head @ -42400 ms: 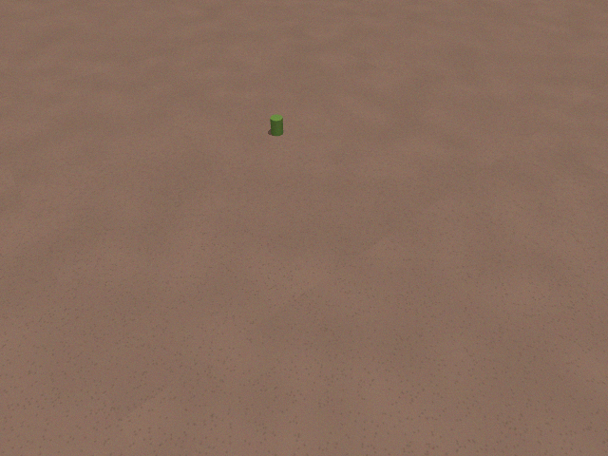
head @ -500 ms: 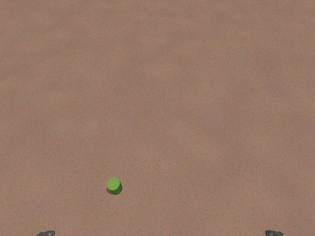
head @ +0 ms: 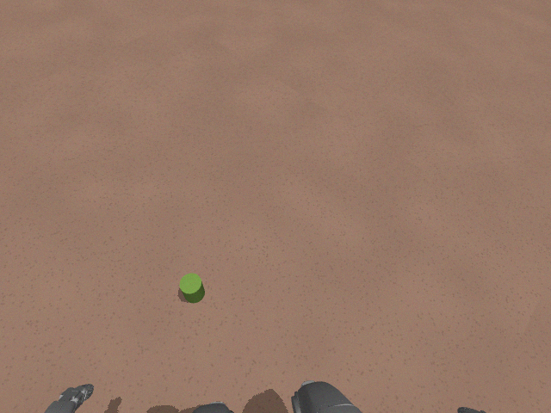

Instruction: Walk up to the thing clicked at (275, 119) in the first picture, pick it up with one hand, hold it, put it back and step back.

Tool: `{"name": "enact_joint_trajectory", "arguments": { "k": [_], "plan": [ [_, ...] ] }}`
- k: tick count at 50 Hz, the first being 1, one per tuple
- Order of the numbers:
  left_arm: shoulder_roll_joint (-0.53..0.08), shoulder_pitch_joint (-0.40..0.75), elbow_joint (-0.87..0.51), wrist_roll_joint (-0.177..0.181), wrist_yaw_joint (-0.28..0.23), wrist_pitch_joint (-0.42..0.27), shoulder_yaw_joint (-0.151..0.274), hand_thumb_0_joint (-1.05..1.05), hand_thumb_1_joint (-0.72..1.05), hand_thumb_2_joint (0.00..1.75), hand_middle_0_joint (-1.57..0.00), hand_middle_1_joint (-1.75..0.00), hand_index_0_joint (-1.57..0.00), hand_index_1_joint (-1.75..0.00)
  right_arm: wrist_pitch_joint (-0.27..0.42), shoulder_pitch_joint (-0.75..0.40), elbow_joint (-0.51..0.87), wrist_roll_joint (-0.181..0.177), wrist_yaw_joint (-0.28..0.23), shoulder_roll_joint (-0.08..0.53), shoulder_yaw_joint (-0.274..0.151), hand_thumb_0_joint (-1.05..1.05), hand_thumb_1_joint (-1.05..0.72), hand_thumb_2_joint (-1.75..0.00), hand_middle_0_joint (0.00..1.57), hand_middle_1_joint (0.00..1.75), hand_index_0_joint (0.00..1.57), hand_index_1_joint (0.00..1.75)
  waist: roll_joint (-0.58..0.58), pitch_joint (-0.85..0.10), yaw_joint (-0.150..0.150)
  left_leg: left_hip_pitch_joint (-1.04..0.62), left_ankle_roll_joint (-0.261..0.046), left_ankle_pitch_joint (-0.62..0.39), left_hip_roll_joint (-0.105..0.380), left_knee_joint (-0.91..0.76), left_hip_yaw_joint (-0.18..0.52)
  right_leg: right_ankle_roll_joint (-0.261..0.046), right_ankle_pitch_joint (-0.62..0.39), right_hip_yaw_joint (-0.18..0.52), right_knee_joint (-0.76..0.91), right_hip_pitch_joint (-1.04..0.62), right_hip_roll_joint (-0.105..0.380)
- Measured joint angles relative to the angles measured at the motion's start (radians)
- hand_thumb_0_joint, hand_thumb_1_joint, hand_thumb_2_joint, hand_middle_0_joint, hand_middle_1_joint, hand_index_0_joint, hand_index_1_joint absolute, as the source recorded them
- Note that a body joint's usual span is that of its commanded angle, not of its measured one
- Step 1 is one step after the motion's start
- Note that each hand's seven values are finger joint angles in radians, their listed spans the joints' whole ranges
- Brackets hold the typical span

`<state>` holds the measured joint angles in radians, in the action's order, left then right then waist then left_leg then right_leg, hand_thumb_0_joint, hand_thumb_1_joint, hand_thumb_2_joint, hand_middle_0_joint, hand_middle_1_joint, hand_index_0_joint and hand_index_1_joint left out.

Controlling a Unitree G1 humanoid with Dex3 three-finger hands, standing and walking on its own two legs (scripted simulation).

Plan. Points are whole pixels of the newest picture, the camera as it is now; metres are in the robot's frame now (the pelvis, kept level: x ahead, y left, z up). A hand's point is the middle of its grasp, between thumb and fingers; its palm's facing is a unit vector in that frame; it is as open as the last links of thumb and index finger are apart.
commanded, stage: step back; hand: left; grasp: from above
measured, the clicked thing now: (192, 288) +0.54 +0.25 -0.71
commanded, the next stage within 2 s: none
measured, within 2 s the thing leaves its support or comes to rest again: neither
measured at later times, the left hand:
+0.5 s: hand out of the picture -0.01 +0.24 -0.14, palm faces +0.02 -0.92 -0.39, open 7.4 cm
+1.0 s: hand out of the picture -0.27 +0.20 -0.15, palm faces -0.03 -0.91 -0.40, open 7.4 cm
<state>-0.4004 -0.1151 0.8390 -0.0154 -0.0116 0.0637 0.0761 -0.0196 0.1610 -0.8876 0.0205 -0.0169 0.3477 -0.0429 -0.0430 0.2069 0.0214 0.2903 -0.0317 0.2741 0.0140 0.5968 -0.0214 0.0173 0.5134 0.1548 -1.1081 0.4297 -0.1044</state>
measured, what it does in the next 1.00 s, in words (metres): walks backwards: right foot, then left foot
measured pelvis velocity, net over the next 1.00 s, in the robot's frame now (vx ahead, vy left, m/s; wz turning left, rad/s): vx -0.33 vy -0.07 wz -0.04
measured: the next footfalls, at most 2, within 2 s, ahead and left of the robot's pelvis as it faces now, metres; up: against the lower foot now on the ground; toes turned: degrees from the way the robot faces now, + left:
right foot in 0.14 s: -0.01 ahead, -0.14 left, +0.00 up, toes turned +2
left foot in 0.50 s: -0.13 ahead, +0.09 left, +0.00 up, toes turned +0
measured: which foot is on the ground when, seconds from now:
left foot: down 0.00-0.16, up 0.18-0.48, down 0.50-0.92, up 0.94-1.00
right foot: up 0.00-0.12, down 0.14-0.54, up 0.56-0.88, down 0.90-1.00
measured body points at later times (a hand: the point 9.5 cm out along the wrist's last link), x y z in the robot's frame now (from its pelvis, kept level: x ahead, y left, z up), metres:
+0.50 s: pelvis -0.15 -0.03 -0.01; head -0.08 -0.03 +0.43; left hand -0.01 +0.28 -0.11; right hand -0.05 -0.35 -0.13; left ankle -0.16 +0.09 -0.73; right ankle -0.05 -0.14 -0.73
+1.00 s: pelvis -0.33 -0.07 -0.01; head -0.28 -0.09 +0.44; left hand -0.27 +0.24 -0.12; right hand -0.20 -0.39 -0.13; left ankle -0.23 +0.08 -0.69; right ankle -0.33 -0.19 -0.73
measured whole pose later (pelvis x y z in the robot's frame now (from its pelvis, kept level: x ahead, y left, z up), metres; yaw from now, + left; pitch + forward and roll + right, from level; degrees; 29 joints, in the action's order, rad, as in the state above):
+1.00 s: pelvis -0.33 -0.07 -0.01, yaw -2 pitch -3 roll +1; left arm -0.37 -0.24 0.86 -0.04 0.02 0.05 0.07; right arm -0.07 0.11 -0.84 0.01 -0.02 0.41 -0.06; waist 0.03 0.15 -0.04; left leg 0.54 0.01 0.43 -0.05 0.95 0.13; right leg -0.01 0.38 0.05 -0.69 0.26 0.00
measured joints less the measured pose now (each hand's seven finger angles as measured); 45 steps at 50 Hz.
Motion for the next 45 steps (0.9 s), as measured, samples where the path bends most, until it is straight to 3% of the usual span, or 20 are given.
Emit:
{"name": "enact_joint_trajectory", "arguments": {
  "k": [4,6,9,11,12,14,17,22,25,27,29,30,32,35,40,45],
  "plan": [
    [-0.001,-0.018,-0.004,-0.001,0.008,-0.002,0.006,0.01,0.90,0.90,-0.20,-0.30,-0.20,-0.30,0.002,-0.018,0.034,0.002,0.002,0.013,0.002,0.01,-0.90,-0.90,0.21,0.30,0.21,0.30,0.012,0.003,-0.007,0.045,0.012,-0.009,0.019,0.039,-0.023,-0.003,-0.010,-0.038,0.186,-0.080,0.049],
    [0.000,-0.027,-0.001,-0.003,0.012,-0.009,0.009,0.01,0.90,0.90,-0.20,-0.30,-0.20,-0.30,-0.003,-0.027,0.044,0.000,0.005,0.023,0.003,0.01,-0.90,-0.90,0.21,0.30,0.21,0.30,0.020,-0.003,-0.012,0.074,0.024,-0.006,0.029,0.073,-0.032,-0.014,-0.064,-0.066,0.336,-0.138,0.073],
    [0.030,-0.031,0.013,-0.013,0.016,-0.022,0.007,0.01,0.90,0.90,-0.20,-0.30,-0.20,-0.30,-0.021,-0.047,0.034,-0.013,0.006,0.051,-0.004,0.01,-0.90,-0.90,0.21,0.30,0.21,0.30,0.089,0.002,-0.003,0.113,0.035,0.023,0.056,0.141,0.022,-0.031,-0.154,-0.114,0.439,-0.179,0.043],
    [0.036,-0.048,0.003,-0.018,0.024,-0.024,-0.002,0.01,0.90,0.90,-0.20,-0.30,-0.20,-0.30,-0.036,-0.050,0.020,-0.020,0.000,0.049,-0.008,0.01,-0.90,-0.90,0.21,0.30,0.20,0.30,0.077,-0.014,-0.015,0.155,0.033,0.183,-0.020,0.293,0.085,-0.042,-0.162,-0.103,0.428,-0.155,0.058],
    [0.041,-0.053,-0.001,-0.015,0.024,-0.024,-0.005,0.01,0.90,0.90,-0.20,-0.30,-0.20,-0.30,-0.038,-0.047,0.016,-0.025,-0.002,0.051,-0.008,0.01,-0.90,-0.90,0.20,0.30,0.20,0.30,0.071,-0.020,-0.022,0.171,0.032,0.216,-0.059,0.383,0.111,-0.043,-0.175,-0.096,0.438,-0.151,0.069],
    [0.052,-0.058,-0.010,-0.014,0.019,-0.022,-0.009,0.01,0.90,0.90,-0.20,-0.30,-0.21,-0.30,-0.033,-0.033,0.014,-0.033,-0.004,0.059,-0.005,0.01,-0.90,-0.90,0.20,0.30,0.20,0.30,0.067,-0.033,-0.028,0.184,0.036,0.226,-0.111,0.505,0.143,-0.042,-0.209,-0.092,0.471,-0.144,0.084],
    [0.057,-0.048,-0.034,-0.017,0.011,-0.020,-0.010,0.01,0.90,0.90,-0.20,-0.30,-0.21,-0.30,-0.022,-0.005,0.013,-0.034,-0.008,0.069,0.002,0.01,-0.90,-0.90,0.20,0.30,0.20,0.30,0.064,-0.043,-0.033,0.159,0.050,0.228,-0.133,0.544,0.151,-0.043,-0.252,-0.101,0.502,-0.122,0.097],
    [0.048,-0.014,-0.087,-0.018,0.002,-0.024,-0.012,0.01,0.90,0.90,-0.20,-0.30,-0.21,-0.30,-0.023,0.022,0.009,-0.022,-0.007,0.069,0.004,0.01,-0.90,-0.90,0.20,0.30,0.20,0.30,0.053,-0.031,-0.029,0.043,0.054,0.243,-0.086,0.303,0.102,-0.038,-0.292,-0.142,0.494,-0.071,0.115],
    [0.032,0.004,-0.104,-0.012,0.006,-0.017,-0.017,0.01,0.90,0.90,-0.20,-0.30,-0.21,-0.30,-0.015,0.026,0.009,-0.014,0.002,0.063,-0.001,0.01,-0.90,-0.90,0.20,0.30,0.20,0.30,0.038,-0.023,-0.020,-0.042,0.032,0.137,-0.056,0.082,0.063,-0.026,-0.301,-0.164,0.451,-0.023,0.127],
    [0.015,0.014,-0.093,-0.008,0.007,-0.007,-0.014,0.01,0.90,0.90,-0.20,-0.30,-0.21,-0.30,-0.012,0.017,0.002,-0.002,0.009,0.041,-0.005,0.01,-0.90,-0.90,0.20,0.30,0.20,0.30,-0.008,-0.004,-0.028,-0.047,0.012,0.077,-0.079,0.057,0.039,-0.023,-0.270,-0.133,0.415,0.000,0.141],
    [0.017,0.007,-0.066,-0.008,0.004,0.006,-0.009,0.01,0.90,0.90,-0.20,-0.30,-0.20,-0.30,-0.011,0.020,0.008,0.007,0.022,0.034,0.000,0.01,-0.90,-0.90,0.20,0.30,0.20,0.30,0.001,-0.011,-0.018,-0.025,0.003,0.066,-0.060,0.068,0.044,-0.027,-0.084,-0.083,0.277,0.041,0.080],
    [0.015,0.002,-0.054,-0.007,0.003,0.011,-0.006,0.01,0.90,0.90,-0.20,-0.30,-0.20,-0.30,-0.008,0.020,0.007,0.010,0.023,0.029,0.004,0.01,-0.90,-0.90,0.20,0.30,0.20,0.30,0.007,-0.016,-0.012,-0.021,0.002,0.053,-0.047,0.059,0.051,-0.030,-0.037,-0.056,0.177,0.059,0.043],
    [0.008,-0.013,-0.038,0.001,0.002,0.013,0.002,0.01,0.90,0.90,-0.20,-0.30,-0.20,-0.30,-0.007,0.021,0.007,0.014,0.019,0.018,0.010,0.01,-0.90,-0.90,0.21,0.30,0.20,0.30,0.005,-0.029,-0.014,-0.014,0.007,0.017,-0.029,0.026,0.053,-0.035,-0.017,-0.015,0.007,0.082,-0.007],
    [-0.003,-0.043,-0.032,0.000,0.005,0.007,0.014,0.01,0.90,0.90,-0.20,-0.30,-0.20,-0.30,-0.007,0.013,0.017,0.012,0.014,0.010,0.010,0.01,-0.90,-0.90,0.21,0.30,0.21,0.30,0.001,-0.041,-0.027,0.007,0.011,-0.029,-0.008,-0.008,0.047,-0.018,-0.025,0.006,-0.105,0.058,-0.024],
    [-0.015,-0.083,-0.014,-0.005,0.008,0.007,0.020,0.01,0.90,0.90,-0.20,-0.30,-0.20,-0.30,0.000,-0.024,0.062,0.008,0.008,0.016,0.003,0.01,-0.90,-0.90,0.21,0.30,0.21,0.30,0.006,-0.033,-0.042,0.065,0.021,-0.079,0.026,-0.002,0.028,0.013,0.003,-0.012,0.034,-0.063,0.027],
    [-0.008,-0.099,0.017,-0.005,0.020,-0.009,0.010,0.01,0.90,0.90,-0.20,-0.30,-0.20,-0.30,-0.019,-0.068,0.090,0.006,0.014,0.049,0.000,0.01,-0.90,-0.90,0.21,0.30,0.21,0.30,0.042,-0.032,-0.053,0.158,0.056,-0.116,0.067,0.055,0.019,-0.011,-0.083,-0.091,0.422,-0.216,0.087]
  ]
}}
